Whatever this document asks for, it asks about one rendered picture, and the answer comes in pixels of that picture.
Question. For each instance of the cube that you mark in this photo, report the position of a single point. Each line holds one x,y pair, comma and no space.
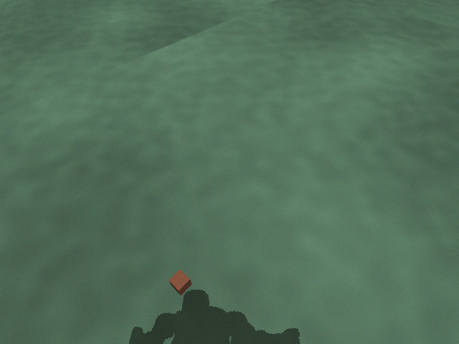
180,282

